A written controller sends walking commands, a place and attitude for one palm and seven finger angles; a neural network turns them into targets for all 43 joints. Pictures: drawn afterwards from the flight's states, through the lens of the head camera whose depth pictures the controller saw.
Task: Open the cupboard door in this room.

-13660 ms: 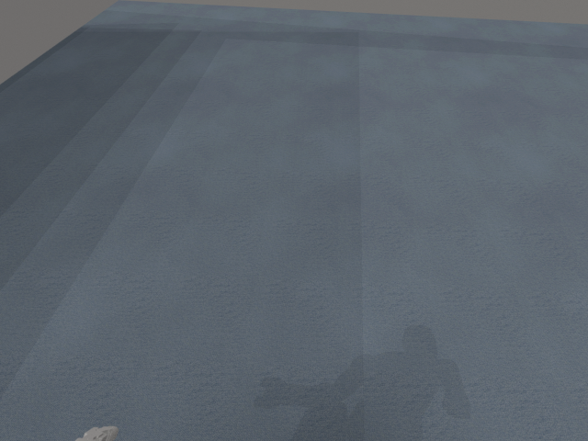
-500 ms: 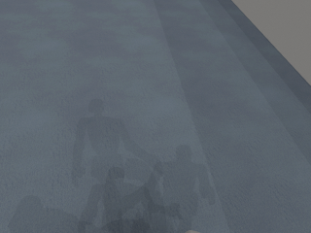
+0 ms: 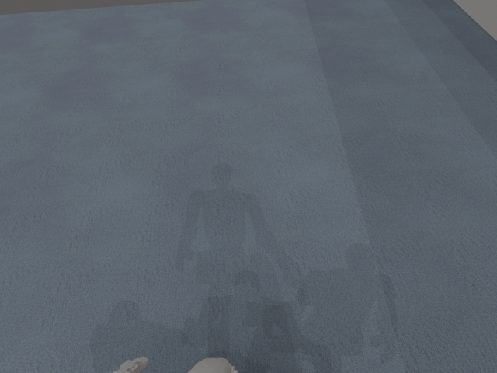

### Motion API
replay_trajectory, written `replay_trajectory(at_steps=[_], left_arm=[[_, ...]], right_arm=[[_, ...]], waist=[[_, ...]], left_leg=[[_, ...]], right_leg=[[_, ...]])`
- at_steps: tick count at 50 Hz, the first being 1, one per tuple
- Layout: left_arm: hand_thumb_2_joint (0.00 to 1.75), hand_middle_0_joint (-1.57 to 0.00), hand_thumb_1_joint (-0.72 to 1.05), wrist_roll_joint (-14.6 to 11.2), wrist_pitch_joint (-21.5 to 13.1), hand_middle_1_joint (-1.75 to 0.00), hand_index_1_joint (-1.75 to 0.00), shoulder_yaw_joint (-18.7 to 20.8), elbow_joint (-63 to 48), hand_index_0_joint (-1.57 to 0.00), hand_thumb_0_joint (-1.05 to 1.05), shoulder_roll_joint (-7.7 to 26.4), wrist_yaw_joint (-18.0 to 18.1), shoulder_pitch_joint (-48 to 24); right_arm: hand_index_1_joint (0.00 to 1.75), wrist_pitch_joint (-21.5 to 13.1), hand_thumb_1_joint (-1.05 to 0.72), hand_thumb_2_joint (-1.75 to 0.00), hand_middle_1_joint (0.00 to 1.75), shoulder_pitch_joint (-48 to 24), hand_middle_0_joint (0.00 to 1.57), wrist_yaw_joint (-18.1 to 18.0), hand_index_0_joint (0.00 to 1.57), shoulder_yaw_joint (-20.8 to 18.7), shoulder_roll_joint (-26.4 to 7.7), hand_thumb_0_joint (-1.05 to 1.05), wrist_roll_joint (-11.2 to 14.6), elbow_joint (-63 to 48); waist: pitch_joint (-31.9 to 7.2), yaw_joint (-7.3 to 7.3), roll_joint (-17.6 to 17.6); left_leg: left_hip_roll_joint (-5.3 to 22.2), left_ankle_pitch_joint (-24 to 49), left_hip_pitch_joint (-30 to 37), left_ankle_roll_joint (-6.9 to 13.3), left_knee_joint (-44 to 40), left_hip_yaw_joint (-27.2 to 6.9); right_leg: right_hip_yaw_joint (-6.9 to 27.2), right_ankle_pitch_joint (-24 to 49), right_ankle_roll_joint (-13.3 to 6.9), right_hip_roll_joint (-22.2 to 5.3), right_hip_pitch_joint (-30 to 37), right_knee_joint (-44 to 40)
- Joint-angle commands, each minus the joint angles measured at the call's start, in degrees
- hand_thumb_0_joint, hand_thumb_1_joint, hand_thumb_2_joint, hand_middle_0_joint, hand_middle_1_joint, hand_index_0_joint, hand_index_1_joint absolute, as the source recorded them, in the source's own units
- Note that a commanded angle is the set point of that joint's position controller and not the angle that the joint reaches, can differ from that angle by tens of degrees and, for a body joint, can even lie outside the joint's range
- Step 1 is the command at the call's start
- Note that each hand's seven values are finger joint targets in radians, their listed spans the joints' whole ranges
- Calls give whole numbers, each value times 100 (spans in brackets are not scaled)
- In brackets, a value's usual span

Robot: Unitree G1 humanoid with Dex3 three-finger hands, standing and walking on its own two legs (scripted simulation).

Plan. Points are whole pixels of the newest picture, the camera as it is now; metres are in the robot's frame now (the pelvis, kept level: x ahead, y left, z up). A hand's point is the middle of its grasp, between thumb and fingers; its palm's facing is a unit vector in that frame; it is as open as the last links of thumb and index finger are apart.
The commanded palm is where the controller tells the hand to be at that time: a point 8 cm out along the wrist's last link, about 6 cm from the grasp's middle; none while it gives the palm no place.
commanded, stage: turn or walk to find it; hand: left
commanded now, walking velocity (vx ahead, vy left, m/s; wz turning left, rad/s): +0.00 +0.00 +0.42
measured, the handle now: out of the picture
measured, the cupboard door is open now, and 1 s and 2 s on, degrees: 0 0 0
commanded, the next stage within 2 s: none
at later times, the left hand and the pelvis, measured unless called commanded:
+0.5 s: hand out of the picture -0.02 +0.27 -0.17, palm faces +0.27 -0.93 -0.25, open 7.3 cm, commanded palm none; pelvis -0.02 +0.05 +0.00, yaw +13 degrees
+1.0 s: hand out of the picture -0.04 +0.20 -0.15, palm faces +0.42 -0.86 -0.27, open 7.3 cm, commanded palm none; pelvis -0.02 -0.01 +0.00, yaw +26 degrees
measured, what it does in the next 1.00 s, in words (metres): steps on the spot, turning left: left foot, then right foot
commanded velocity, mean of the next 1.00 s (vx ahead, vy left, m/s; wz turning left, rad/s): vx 0.00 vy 0.00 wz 0.42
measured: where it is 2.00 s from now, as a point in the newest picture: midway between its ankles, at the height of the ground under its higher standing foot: outside the picture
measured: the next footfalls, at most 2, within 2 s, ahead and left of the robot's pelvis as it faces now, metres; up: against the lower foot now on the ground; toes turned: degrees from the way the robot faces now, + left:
left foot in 0.32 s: +0.00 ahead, +0.16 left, +0.00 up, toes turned +14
right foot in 0.76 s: +0.05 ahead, -0.09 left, +0.00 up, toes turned +15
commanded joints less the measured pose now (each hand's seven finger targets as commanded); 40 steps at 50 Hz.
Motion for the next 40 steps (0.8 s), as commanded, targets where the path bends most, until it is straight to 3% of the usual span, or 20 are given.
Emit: replay_trajectory(at_steps=[1,6,10,12,13,14,15,16,17,19,21,23,30,33,35,36,37,38,39,40], left_arm=[[90,-20,90,2,-99,-30,-30,284,-367,-20,0,1093,84,48],[90,-20,90,40,-77,-30,-30,343,-145,-20,0,1286,67,568],[90,-20,90,67,-38,-30,-30,410,-36,-20,0,1454,61,699],[90,-20,90,59,-14,-30,-30,430,22,-20,0,1509,52,625],[90,-20,90,34,4,-30,-30,442,21,-20,0,1520,53,567],[90,-20,90,-10,33,-30,-30,432,20,-20,0,1467,40,548],[90,-20,90,-56,77,-30,-30,406,-53,-20,0,1248,21,646],[90,-20,90,-71,98,-30,-30,288,-255,-20,0,845,-10,558],[90,-20,90,-25,171,-30,-30,220,-361,-20,0,890,42,147],[90,-20,90,-63,179,-30,-30,274,-235,-20,0,930,23,-93],[90,-20,90,-50,165,-30,-30,293,-87,-20,0,934,-40,73],[90,-20,90,-50,178,-30,-30,276,-13,-20,0,920,-56,228],[90,-20,90,-55,173,-30,-30,239,-259,-20,0,842,-30,-123],[90,-20,90,-82,129,-30,-30,232,-269,-20,0,822,-15,68],[90,-20,90,-88,70,-30,-30,245,-200,-20,0,852,-6,359],[90,-20,90,-82,26,-30,-30,267,-142,-20,0,916,11,619],[90,-20,90,-27,-41,-30,-30,316,-132,-20,0,1226,42,751],[90,-20,90,51,-83,-30,-30,413,-160,-20,0,1684,77,822],[90,-20,90,-4,-67,-30,-30,412,-239,-20,0,1706,76,786],[90,-20,90,-6,-72,-30,-30,433,-293,-20,0,1572,96,522]], right_arm=[[30,-85,-90,-90,30,25,20,63,20,-54,-348,0,22,-339],[30,-120,-90,-90,30,-465,20,62,20,38,-274,0,48,-422],[30,-191,-90,-90,30,-675,20,56,20,110,-212,0,97,-479],[30,-242,-90,-90,30,-499,20,40,20,125,-214,0,110,-442],[30,-269,-90,-90,30,-328,20,32,20,125,-249,0,99,-407],[30,-312,-90,-90,30,-128,20,39,20,101,-374,0,84,-350],[30,-378,-90,-90,30,53,20,35,20,4,-802,0,51,-354],[30,-380,-90,-90,30,350,20,14,20,-117,-1342,0,32,-337],[30,-348,-90,-90,30,616,20,-46,20,-128,-1404,0,42,-216],[30,-348,-90,-90,30,159,20,-147,20,-65,-1109,0,19,-278],[30,-379,-90,-90,30,-260,20,-144,20,40,-888,0,18,-418],[30,-397,-90,-90,30,-348,20,-129,20,38,-901,0,37,-469],[30,-330,-90,-90,30,-134,20,-89,20,-54,-939,0,2,-487],[30,-294,-90,-90,30,-262,20,-77,20,-78,-946,0,-18,-550],[30,-278,-90,-90,30,-322,20,-67,20,-99,-919,0,4,-567],[30,-279,-90,-90,30,-366,20,-60,20,-90,-844,0,40,-596],[30,-286,-90,-90,30,-292,20,-27,20,-77,-601,0,90,-619],[30,-300,-90,-90,30,-267,20,2,20,-2,-238,0,101,-784],[30,-223,-90,-90,30,-449,20,-36,20,-55,-438,0,37,-807],[30,-165,-90,-90,30,-473,20,-26,20,-87,-493,0,26,-742]], waist=[[-201,76,-1334],[-303,348,-1382],[-433,460,-1562],[-589,356,-1496],[-659,246,-1483],[-787,121,-1174],[-975,14,-82],[-922,-111,1478],[-935,-299,1172],[-618,-146,1050],[-427,87,631],[-533,144,475],[-491,-21,513],[-560,64,654],[-658,204,564],[-772,346,396],[-813,389,-378],[-705,417,-1911],[-559,508,-1771],[-346,381,-1707]], left_leg=[[379,388,-439,-193,887,47],[439,18,-256,-265,-343,383],[435,-153,205,-179,-1407,629],[378,122,573,-139,-2209,783],[380,607,965,-111,-2771,856],[411,1371,1604,-44,-3571,833],[1165,2522,2540,256,-3968,-116],[2494,4675,2964,952,-4037,-1703],[2685,4839,2598,1295,-4001,-1671],[2238,4473,2282,1329,-3964,-1357],[1762,4268,1935,1085,-4011,-835],[1666,3952,1936,1064,-4107,-703],[1619,3322,1859,1150,-4139,-1236],[1516,3380,1568,1104,-3968,-1434],[1327,3302,1307,942,-3684,-1393],[1146,2963,1035,759,-3387,-1309],[748,2034,358,432,-2807,-979],[-83,-7,-627,31,-1632,-48],[22,-852,-596,16,-531,-209],[134,-674,-580,46,235,-349]], right_leg=[[701,1893,-525,-1438,181,-1285],[509,2729,-628,-1565,691,-1056],[421,3083,-692,-1705,805,-787],[273,3175,-568,-1685,891,-469],[124,2992,-402,-1636,733,-239],[-81,2633,-137,-1491,396,189],[-368,1393,225,-1072,-574,1106],[-412,-1778,576,-393,-1844,2183],[152,-2089,543,-378,-1759,2841],[491,-1478,549,-387,-1994,3358],[465,-889,568,-322,-1730,3340],[450,-693,610,-285,-1600,3166],[447,-821,606,-70,-1321,2022],[366,-743,539,95,-698,1119],[271,-89,512,181,-91,191],[293,498,493,91,459,-598],[863,705,334,-513,1148,-1180],[2306,1270,-273,-1942,1442,-1446],[2485,1551,-759,-2448,685,-1568],[2372,1318,-863,-2259,241,-1611]])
